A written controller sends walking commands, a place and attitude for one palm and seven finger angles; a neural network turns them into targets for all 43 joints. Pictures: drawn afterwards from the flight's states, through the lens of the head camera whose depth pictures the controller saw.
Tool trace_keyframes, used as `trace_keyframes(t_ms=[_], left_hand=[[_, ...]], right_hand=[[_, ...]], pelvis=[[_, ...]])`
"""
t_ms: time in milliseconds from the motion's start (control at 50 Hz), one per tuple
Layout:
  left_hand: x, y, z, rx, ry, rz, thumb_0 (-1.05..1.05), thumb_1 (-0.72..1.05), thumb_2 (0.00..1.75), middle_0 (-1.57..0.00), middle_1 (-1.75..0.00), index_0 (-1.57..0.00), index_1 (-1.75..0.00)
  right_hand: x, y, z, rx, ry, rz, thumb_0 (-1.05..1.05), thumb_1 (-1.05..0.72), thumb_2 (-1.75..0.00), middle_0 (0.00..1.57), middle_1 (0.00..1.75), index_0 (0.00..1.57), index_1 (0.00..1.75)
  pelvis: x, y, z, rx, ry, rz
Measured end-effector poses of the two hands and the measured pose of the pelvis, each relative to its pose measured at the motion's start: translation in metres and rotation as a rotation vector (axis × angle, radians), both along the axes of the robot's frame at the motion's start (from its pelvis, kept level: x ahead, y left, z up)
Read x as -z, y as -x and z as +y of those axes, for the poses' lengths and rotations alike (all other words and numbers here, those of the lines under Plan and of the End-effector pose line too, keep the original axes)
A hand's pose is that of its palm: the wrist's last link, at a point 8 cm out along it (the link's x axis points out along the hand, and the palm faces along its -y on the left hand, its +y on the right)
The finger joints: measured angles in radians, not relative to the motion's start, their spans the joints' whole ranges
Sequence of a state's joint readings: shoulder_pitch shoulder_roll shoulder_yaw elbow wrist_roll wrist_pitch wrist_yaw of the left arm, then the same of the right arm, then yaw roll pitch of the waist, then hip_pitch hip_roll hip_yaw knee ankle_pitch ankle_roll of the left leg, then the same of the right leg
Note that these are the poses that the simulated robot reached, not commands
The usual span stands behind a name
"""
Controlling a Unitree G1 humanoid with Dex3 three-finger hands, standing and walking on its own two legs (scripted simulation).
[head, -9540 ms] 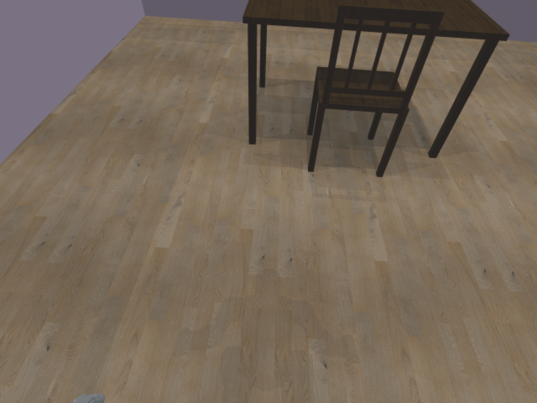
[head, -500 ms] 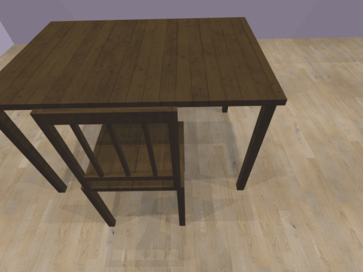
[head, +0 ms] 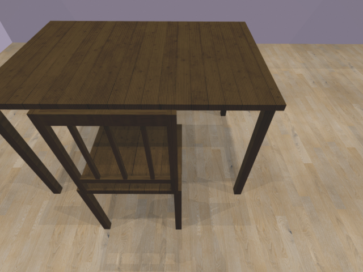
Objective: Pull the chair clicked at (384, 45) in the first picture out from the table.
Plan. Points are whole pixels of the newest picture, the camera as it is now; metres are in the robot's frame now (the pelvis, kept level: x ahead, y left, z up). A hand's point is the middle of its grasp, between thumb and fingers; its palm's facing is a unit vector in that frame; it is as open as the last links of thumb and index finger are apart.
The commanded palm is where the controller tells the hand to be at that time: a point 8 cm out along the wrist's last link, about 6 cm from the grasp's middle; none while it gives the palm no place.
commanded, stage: shuffle to correct the standing spot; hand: left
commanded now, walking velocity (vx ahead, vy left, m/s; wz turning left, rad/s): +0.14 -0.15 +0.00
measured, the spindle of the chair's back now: (117, 154) +0.48 +0.25 -0.10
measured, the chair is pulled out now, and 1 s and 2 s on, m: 0.00 0.00 0.00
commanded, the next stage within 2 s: come to a stop and stand still in 0.12 s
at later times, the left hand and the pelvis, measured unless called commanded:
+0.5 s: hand out of the picture +0.03 +0.12 -0.18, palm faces +0.07 -0.99 -0.12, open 7.3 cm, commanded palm none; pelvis +0.06 -0.02 +0.00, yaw +1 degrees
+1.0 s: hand out of the picture +0.06 +0.17 -0.17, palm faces +0.02 -0.97 -0.23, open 7.4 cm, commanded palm none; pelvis +0.00 -0.01 -0.01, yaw +0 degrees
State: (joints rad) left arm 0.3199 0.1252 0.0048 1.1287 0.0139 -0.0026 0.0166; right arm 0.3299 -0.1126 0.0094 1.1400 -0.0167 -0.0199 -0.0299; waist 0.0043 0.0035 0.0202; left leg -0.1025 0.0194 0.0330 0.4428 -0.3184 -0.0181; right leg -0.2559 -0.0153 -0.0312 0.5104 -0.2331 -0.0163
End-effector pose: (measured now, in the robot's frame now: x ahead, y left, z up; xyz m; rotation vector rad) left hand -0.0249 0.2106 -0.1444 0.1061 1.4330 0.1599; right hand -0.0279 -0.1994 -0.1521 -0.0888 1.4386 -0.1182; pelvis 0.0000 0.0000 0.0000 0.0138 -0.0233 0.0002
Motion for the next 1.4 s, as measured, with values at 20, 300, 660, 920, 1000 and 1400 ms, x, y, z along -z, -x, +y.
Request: trace_keyframes(t_ms=[20,300,660,920,1000,1400], left_hand=[[0.001,-0.001,-0.001,0.001,0.001,0.005,0.01,0.91,0.89,-0.2,-0.3,-0.2,-0.3],[0.009,-0.023,-0.03,-0.049,0.015,0.028,0.01,0.91,0.89,-0.2,-0.3,-0.2,-0.3],[-0.002,-0.061,-0.023,-0.007,-0.033,-0.012,0.03,0.92,0.89,-0.2,-0.3,-0.21,-0.3],[-0.007,-0.074,0.005,0.067,-0.088,-0.198,0.01,0.91,0.89,-0.2,-0.3,-0.2,-0.3],[-0.009,-0.076,0.012,0.069,-0.071,-0.225,0.01,0.91,0.89,-0.2,-0.3,-0.2,-0.3],[0.0,-0.006,0.009,0.028,0.002,0.012,0.01,0.91,0.89,-0.2,-0.3,-0.2,-0.3]], right_hand=[[0.001,0.001,-0.001,0.005,-0.001,0.006,0.0,-0.91,-0.9,0.2,0.29,0.2,0.3],[0.002,-0.038,-0.036,-0.004,0.052,0.047,0.01,-0.91,-0.9,0.2,0.29,0.2,0.3],[-0.005,-0.096,-0.051,-0.004,0.077,-0.083,0.02,-0.94,-0.9,0.2,0.29,0.2,0.3],[-0.003,-0.075,-0.048,0.004,0.055,-0.202,0.01,-0.92,-0.9,0.2,0.29,0.2,0.3],[-0.006,-0.055,-0.038,-0.014,0.055,-0.186,0.01,-0.92,-0.9,0.2,0.29,0.2,0.3],[-0.009,-0.013,-0.012,-0.007,0.042,-0.006,0.01,-0.91,-0.9,0.2,0.29,0.2,0.3]], pelvis=[[0.001,-0.003,-0.001,0.001,-0.002,0.002],[0.009,-0.039,-0.024,-0.023,0.016,0.029],[0.0,-0.05,-0.029,-0.001,-0.006,0.016],[0.008,-0.009,-0.02,-0.015,0.028,-0.016],[0.005,0.0,-0.011,-0.007,0.018,-0.017],[-0.001,-0.007,0.005,0.0,0.011,0.025]])
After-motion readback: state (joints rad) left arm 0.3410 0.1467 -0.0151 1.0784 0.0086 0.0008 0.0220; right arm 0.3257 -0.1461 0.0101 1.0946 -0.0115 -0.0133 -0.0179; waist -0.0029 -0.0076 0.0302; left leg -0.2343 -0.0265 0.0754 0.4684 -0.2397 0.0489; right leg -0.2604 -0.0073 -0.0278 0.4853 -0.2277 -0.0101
